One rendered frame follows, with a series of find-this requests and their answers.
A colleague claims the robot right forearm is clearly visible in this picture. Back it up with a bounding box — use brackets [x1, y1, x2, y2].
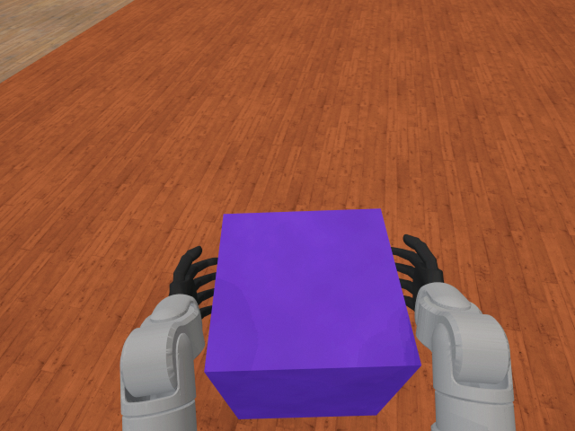
[414, 282, 516, 431]

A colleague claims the left robot hand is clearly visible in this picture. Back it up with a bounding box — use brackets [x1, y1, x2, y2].
[169, 246, 218, 319]

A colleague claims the carton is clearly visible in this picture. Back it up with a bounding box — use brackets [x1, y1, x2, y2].
[204, 208, 421, 419]

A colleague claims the robot left forearm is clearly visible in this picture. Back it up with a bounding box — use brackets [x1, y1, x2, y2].
[120, 295, 205, 431]

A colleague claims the right robot hand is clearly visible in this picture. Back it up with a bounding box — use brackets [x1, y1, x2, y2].
[391, 234, 444, 312]

